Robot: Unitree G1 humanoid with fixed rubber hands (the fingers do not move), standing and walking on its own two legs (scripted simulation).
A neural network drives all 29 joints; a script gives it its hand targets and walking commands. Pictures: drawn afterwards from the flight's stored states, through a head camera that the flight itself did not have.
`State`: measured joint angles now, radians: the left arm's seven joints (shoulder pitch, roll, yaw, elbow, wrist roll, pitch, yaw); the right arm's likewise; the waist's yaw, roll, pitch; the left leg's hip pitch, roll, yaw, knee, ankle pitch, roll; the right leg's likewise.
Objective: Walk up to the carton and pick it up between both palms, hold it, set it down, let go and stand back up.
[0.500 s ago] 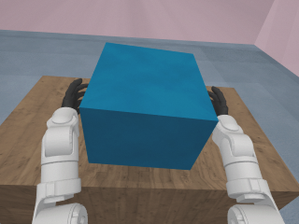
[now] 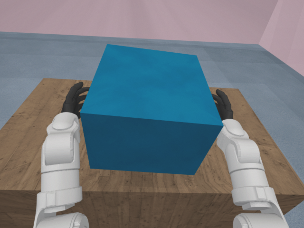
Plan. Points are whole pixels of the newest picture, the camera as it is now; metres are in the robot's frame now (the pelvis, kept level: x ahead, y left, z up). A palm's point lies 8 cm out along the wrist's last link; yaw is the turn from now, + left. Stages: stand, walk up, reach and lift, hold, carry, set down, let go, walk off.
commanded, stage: hold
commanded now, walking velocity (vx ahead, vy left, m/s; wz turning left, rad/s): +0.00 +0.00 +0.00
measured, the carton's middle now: (148, 106) +0.43 +0.01 +0.14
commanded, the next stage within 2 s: none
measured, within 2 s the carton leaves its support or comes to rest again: neither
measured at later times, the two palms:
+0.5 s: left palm (71, 113) +0.34 +0.20 +0.18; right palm (222, 119) +0.35 -0.17 +0.17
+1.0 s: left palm (71, 113) +0.34 +0.20 +0.18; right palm (223, 119) +0.35 -0.17 +0.17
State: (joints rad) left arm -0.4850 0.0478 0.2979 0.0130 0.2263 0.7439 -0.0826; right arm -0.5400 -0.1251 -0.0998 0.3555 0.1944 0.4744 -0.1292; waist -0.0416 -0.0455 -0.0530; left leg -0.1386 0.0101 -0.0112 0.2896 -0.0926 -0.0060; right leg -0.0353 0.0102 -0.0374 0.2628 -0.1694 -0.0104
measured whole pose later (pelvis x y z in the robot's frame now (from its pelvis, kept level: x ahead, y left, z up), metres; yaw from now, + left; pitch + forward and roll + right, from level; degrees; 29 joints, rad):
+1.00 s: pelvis +0.00 +0.00 +0.00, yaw +0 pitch -3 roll +0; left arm -0.49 0.05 0.30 0.03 0.22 0.74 -0.08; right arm -0.55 -0.12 -0.10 0.37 0.19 0.47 -0.13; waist -0.04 -0.04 -0.06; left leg -0.14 0.01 -0.01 0.29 -0.09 -0.01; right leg -0.04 0.01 -0.03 0.27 -0.17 -0.01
